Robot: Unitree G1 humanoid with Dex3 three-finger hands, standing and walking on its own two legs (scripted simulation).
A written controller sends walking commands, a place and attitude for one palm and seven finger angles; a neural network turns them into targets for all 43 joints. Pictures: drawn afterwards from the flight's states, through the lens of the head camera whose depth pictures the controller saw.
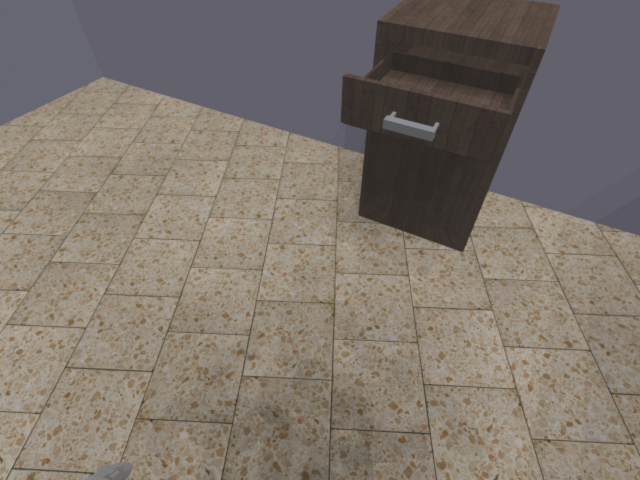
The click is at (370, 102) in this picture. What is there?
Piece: drawer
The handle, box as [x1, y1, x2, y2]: [382, 111, 439, 141]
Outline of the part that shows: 383,119 383,128 431,141 439,123 436,122 432,127 400,119 394,116 396,112 393,111 389,116 387,115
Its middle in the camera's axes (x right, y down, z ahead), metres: +0.24 -0.30 +1.02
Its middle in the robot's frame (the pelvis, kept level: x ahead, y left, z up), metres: +0.97 -0.19 -0.06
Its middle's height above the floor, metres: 0.71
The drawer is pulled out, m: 0.30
